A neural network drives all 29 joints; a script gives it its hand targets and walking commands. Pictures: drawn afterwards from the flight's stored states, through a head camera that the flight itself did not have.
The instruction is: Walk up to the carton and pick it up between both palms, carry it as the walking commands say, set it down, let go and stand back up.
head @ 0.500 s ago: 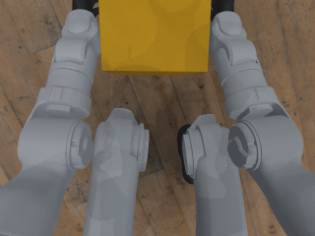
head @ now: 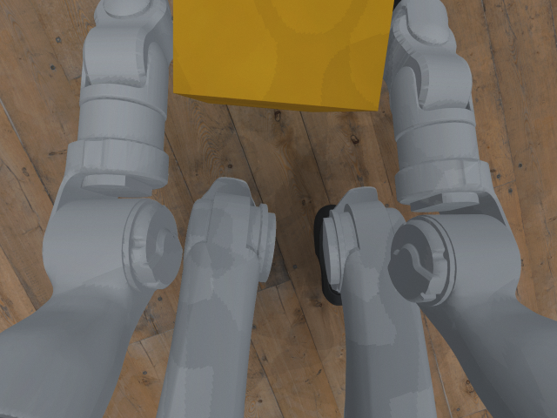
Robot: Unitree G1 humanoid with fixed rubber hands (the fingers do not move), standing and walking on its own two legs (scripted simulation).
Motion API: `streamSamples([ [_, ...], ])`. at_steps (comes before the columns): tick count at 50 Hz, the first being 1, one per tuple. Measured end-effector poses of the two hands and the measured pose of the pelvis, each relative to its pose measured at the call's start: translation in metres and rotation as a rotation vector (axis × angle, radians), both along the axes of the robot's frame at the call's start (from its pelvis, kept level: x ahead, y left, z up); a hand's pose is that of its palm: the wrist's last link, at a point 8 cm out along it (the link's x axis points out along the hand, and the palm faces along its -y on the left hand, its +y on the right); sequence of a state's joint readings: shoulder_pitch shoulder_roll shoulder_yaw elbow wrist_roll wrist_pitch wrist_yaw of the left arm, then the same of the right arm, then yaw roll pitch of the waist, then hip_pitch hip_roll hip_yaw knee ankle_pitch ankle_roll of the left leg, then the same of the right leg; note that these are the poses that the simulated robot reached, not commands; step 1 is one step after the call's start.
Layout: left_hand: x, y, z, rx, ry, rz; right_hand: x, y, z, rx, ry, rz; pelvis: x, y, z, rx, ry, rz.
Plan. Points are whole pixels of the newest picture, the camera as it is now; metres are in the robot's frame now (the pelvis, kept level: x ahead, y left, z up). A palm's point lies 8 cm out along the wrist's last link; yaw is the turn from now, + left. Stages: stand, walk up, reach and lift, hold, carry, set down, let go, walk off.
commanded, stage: reach and lift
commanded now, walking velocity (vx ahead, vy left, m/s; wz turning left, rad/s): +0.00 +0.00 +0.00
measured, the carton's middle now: (273, 8) +0.54 +0.05 -0.19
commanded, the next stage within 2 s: none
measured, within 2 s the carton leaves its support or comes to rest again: neither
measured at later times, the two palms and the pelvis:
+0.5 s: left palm out of the picture +0.52 +0.17 -0.08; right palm out of the picture +0.54 -0.09 -0.07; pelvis +0.00 +0.00 +0.04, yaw +0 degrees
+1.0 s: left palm out of the picture +0.51 +0.17 -0.01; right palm out of the picture +0.52 -0.09 +0.00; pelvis -0.01 +0.00 +0.09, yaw +1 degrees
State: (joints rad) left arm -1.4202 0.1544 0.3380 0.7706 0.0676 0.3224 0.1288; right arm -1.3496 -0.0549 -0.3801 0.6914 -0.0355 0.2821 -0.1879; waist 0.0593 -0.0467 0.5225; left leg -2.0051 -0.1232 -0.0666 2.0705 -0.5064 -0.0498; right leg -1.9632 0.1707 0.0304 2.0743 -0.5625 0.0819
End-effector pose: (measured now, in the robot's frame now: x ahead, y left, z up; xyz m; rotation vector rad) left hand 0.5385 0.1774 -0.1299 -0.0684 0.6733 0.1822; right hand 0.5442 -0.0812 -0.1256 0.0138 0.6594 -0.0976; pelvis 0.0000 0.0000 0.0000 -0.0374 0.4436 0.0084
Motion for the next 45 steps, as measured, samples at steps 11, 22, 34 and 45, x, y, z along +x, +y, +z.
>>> streamSamples([
  [11, -0.005, -0.005, 0.014, -0.005, -0.009, 0.008, -0.003, -0.004, 0.015, 0.002, -0.008, -0.004, 0.001, -0.001, 0.019, -0.001, 0.014, -0.001],
  [22, -0.011, -0.006, 0.042, -0.011, -0.019, 0.025, -0.007, -0.006, 0.043, 0.008, -0.017, 0.002, -0.001, -0.004, 0.036, 0.012, -0.007, -0.003],
  [34, -0.022, -0.006, 0.076, -0.018, -0.03, 0.039, -0.015, -0.006, 0.079, 0.006, -0.027, 0.008, -0.007, -0.004, 0.059, 0.013, -0.041, 0.002],
  [45, -0.029, -0.005, 0.108, -0.019, -0.033, 0.038, -0.024, -0.005, 0.109, 0.004, -0.03, 0.005, -0.011, -0.001, 0.078, 0.006, -0.078, 0.009],
])
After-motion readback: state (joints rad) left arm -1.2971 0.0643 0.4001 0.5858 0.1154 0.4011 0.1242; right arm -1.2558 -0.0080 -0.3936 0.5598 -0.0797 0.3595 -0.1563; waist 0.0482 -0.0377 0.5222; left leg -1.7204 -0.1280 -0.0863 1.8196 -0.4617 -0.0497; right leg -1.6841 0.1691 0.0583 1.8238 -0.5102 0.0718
